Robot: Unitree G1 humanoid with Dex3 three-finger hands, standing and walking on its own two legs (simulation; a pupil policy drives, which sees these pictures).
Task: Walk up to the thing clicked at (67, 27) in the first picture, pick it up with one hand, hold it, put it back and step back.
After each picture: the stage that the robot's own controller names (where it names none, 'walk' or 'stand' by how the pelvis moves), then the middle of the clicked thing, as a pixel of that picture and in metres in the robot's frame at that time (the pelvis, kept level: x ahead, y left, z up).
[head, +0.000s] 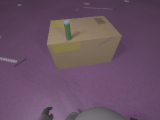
stand; (67, 31) +1.00 +0.32 -0.05
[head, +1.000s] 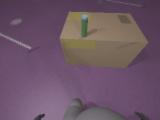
walk; (84, 27) +0.94 +0.16 -0.03
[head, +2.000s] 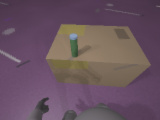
walk; (74, 46) +0.65 +0.15 -0.02
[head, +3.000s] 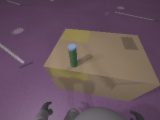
stand; (73, 56) +0.53 +0.18 -0.04
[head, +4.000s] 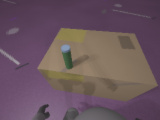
stand; (67, 58) +0.50 +0.21 -0.03
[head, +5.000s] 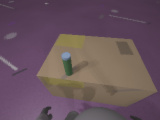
stand; (67, 65) +0.45 +0.20 -0.05
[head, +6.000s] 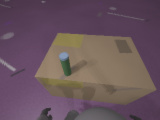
stand; (66, 65) +0.44 +0.22 -0.05
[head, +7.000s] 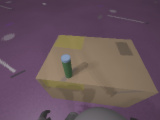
stand; (67, 67) +0.43 +0.20 -0.05
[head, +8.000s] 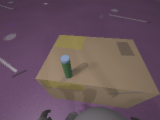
stand; (67, 67) +0.42 +0.21 -0.05
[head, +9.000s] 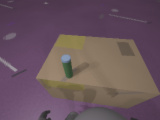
rise first; (67, 67) +0.42 +0.20 -0.05
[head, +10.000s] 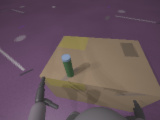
rise first; (68, 66) +0.43 +0.22 -0.05
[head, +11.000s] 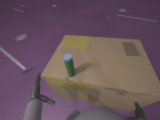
go down; (69, 66) +0.44 +0.22 -0.05
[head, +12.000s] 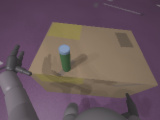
go down; (65, 60) +0.43 +0.19 +0.00
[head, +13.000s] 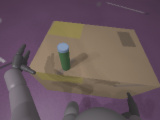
close in; (64, 58) +0.44 +0.19 +0.01
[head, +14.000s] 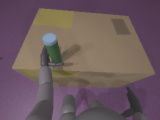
close; (54, 52) +0.45 +0.22 +0.04
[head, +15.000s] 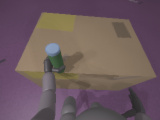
lift; (57, 61) +0.39 +0.20 +0.04
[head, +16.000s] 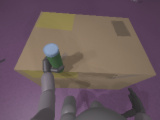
lift; (56, 60) +0.39 +0.20 +0.05
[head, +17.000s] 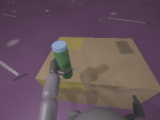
hold; (64, 62) +0.32 +0.17 +0.17
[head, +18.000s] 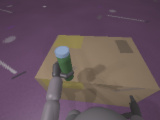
hold; (66, 66) +0.32 +0.16 +0.13
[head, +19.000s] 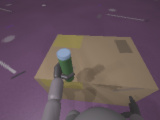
crouch; (67, 67) +0.33 +0.16 +0.11
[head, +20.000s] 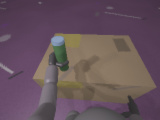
crouch; (61, 56) +0.40 +0.20 +0.13
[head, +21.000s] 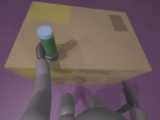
lower; (50, 47) +0.47 +0.22 +0.06
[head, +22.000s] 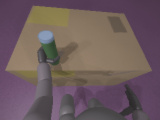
lower; (51, 51) +0.45 +0.22 +0.05
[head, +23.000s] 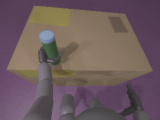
lower; (52, 51) +0.45 +0.21 +0.05
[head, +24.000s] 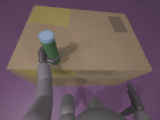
lower; (51, 50) +0.45 +0.22 +0.06
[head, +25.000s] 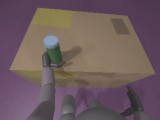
open; (55, 54) +0.43 +0.20 +0.05
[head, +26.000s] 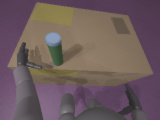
sink last; (56, 52) +0.43 +0.19 +0.05
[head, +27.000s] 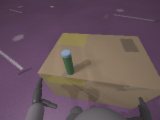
stand; (68, 63) +0.44 +0.21 +0.00
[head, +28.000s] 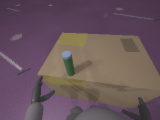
stand; (69, 64) +0.43 +0.20 +0.00
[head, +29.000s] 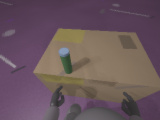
stand; (66, 62) +0.43 +0.21 +0.01
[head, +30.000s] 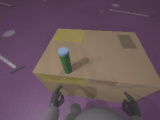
stand; (66, 62) +0.43 +0.21 +0.01
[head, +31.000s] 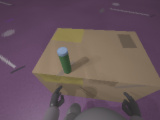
stand; (65, 62) +0.43 +0.21 +0.01
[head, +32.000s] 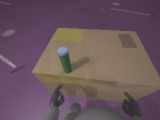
stand; (65, 61) +0.43 +0.21 +0.01
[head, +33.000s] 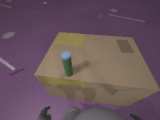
stand; (67, 65) +0.42 +0.20 -0.02
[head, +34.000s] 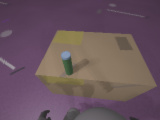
walk; (67, 64) +0.43 +0.20 -0.05
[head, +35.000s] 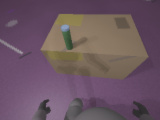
walk; (67, 38) +0.67 +0.24 -0.02
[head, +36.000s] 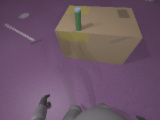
walk; (78, 20) +1.02 +0.18 -0.02
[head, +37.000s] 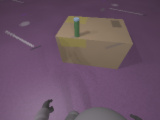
stand; (76, 28) +1.06 +0.21 -0.04
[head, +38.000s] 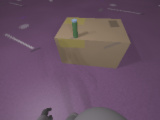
stand; (75, 29) +1.07 +0.23 -0.05
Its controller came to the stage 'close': yes
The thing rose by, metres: 0.20
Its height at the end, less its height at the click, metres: +0.00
